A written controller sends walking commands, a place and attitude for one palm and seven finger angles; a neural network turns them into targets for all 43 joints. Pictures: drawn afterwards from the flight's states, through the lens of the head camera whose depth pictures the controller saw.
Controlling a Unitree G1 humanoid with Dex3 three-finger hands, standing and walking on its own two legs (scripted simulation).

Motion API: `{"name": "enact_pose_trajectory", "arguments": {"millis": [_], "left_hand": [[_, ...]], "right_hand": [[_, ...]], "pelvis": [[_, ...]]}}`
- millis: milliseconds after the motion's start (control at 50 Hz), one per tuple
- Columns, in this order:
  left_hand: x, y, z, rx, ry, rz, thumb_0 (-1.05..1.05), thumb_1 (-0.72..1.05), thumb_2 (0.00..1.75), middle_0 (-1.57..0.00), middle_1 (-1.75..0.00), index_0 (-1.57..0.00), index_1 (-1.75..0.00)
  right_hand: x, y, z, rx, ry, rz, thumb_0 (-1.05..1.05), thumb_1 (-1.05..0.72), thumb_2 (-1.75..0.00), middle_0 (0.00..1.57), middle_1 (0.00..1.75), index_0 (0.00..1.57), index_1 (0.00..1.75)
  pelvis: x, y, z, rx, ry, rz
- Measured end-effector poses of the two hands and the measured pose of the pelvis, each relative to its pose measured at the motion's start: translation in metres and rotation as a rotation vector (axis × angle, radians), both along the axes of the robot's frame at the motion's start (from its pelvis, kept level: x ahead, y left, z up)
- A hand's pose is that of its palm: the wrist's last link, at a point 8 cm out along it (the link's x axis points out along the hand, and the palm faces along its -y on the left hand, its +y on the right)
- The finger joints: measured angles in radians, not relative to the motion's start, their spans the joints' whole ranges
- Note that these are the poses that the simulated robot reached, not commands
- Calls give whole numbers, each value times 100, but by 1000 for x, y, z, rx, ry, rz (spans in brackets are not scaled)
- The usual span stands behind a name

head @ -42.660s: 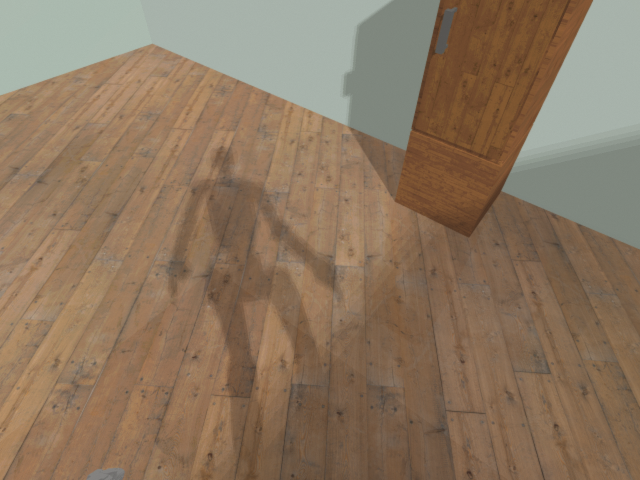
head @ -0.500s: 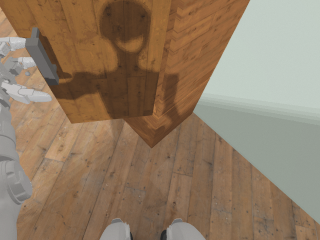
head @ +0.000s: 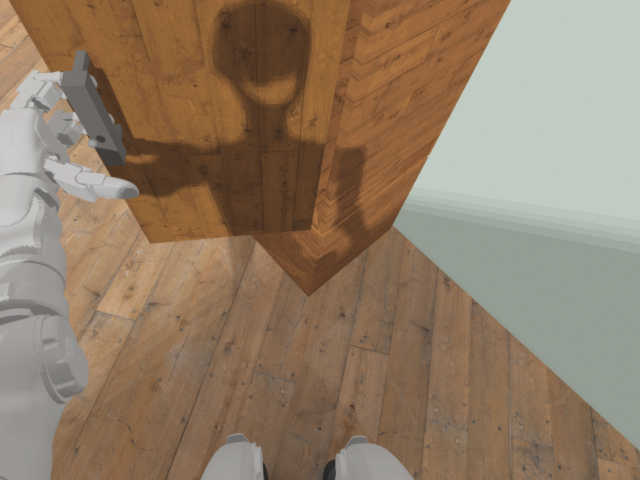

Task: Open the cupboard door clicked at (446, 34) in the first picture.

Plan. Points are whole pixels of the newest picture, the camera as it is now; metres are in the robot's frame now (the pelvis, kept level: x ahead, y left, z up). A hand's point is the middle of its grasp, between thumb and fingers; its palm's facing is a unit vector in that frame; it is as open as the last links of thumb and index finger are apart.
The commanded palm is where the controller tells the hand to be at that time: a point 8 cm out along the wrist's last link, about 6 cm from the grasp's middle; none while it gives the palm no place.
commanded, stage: slide the fingers in behind the handle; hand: left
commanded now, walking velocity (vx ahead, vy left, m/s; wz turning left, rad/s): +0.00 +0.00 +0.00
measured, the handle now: (99, 111) +0.54 +0.25 +0.09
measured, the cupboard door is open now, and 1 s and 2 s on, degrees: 57 56 71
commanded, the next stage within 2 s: close the thumb around the handle in 0.68 s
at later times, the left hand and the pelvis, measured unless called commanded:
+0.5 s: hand (115, 138) +0.50 +0.22 +0.09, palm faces +0.11 -0.99 -0.01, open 13.9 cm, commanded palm +0.47 +0.26 +0.09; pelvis +0.01 +0.00 +0.00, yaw -1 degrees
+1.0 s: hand (111, 143) +0.49 +0.23 +0.09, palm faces +0.10 -0.99 +0.00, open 12.6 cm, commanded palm +0.47 +0.27 +0.09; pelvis +0.00 -0.01 +0.00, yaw +0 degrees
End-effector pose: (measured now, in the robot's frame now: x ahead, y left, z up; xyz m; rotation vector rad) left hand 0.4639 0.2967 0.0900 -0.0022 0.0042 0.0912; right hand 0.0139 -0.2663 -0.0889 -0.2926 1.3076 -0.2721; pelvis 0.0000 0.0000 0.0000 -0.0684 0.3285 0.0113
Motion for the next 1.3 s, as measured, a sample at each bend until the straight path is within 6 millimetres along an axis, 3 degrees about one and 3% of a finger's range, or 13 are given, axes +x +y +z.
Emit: {"name": "enact_pose_trajectory", "arguments": {"millis": [320,880,1040,1300], "left_hand": [[9,-22,-1,5,4,-3,-1,-50,30,-30,-120,-30,-121],[-1,-21,-1,2,17,16,-1,-47,31,-29,-121,-30,-120],[4,-20,-2,-1,11,10,-1,-20,43,-32,-124,-32,-123],[6,-20,-4,-8,23,13,0,48,72,-37,-131,-37,-130]], "right_hand": [[-18,5,-4,36,57,-30,1,-90,-90,20,30,20,30],[3,-5,-3,18,-24,-4,1,-90,-90,20,30,20,30],[-7,-4,-3,16,9,-12,1,-90,-90,20,30,20,30],[-17,5,-3,31,32,-40,1,-90,-90,20,30,20,30]], "pelvis": [[4,-2,1,4,5,-1],[0,-7,1,11,-12,0],[-1,-5,0,8,-3,-1],[3,-2,2,7,-3,-10]]}}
